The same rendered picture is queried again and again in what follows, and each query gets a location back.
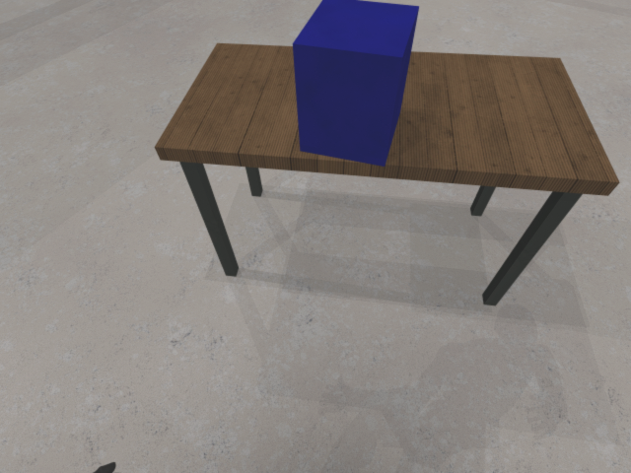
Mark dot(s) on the carton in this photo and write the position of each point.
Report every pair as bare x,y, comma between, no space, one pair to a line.
351,61

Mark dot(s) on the table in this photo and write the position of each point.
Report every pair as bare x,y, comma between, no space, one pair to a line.
488,120

